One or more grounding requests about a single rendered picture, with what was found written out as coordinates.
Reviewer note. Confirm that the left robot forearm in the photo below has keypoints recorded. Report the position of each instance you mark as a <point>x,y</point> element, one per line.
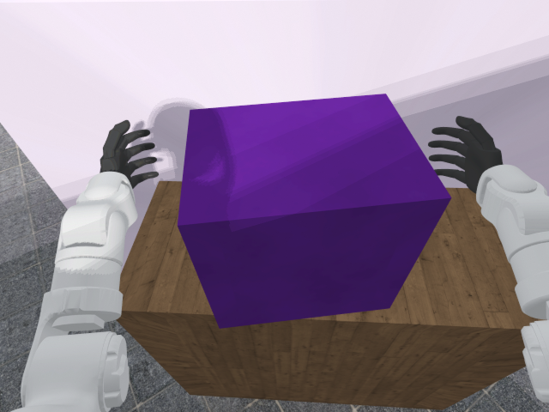
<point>90,252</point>

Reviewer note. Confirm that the right robot hand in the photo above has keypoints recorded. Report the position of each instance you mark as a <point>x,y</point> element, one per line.
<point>478,148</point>

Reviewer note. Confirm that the carton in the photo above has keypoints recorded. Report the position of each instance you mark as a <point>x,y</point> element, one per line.
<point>304,209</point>

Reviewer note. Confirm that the right robot forearm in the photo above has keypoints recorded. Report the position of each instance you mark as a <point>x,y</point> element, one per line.
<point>518,207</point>

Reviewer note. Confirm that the left robot upper arm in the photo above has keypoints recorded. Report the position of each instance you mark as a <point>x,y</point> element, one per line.
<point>78,373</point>

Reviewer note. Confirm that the pedestal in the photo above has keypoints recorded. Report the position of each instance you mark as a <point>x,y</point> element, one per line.
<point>453,329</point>

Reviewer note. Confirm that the left robot hand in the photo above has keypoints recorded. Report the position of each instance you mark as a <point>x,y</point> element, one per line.
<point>116,156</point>

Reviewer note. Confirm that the right robot upper arm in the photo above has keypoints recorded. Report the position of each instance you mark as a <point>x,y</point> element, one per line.
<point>536,356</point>

